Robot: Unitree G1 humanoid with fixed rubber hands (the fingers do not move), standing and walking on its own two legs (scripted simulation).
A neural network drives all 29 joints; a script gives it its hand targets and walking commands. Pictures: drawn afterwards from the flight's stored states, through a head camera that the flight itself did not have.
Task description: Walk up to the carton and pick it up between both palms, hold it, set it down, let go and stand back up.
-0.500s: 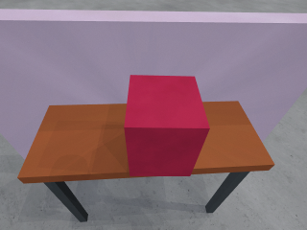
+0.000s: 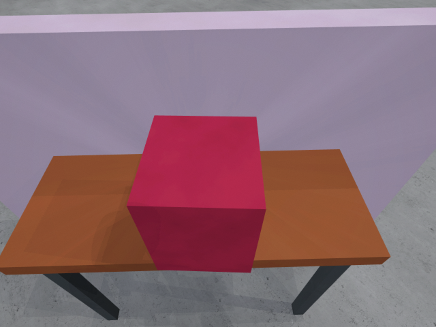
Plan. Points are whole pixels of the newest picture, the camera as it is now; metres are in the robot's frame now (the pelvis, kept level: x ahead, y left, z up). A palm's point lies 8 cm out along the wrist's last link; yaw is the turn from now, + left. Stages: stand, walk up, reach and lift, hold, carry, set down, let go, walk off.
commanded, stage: walk up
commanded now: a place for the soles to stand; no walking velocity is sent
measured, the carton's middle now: (204, 197) +0.38 +0.03 +0.03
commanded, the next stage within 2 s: reach and lift in 1.74 s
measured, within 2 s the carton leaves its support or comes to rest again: neither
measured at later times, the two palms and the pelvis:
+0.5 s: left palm out of the picture +0.11 +0.28 -0.08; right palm out of the picture +0.14 -0.24 -0.08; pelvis +0.02 +0.01 +0.01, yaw +4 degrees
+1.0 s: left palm out of the picture +0.05 +0.33 -0.09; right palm out of the picture +0.14 -0.23 -0.08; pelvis +0.00 +0.03 +0.00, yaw +8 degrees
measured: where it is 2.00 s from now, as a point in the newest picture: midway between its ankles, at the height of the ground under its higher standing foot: outside the picture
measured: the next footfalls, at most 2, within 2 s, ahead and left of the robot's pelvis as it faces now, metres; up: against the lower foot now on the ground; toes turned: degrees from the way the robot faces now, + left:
none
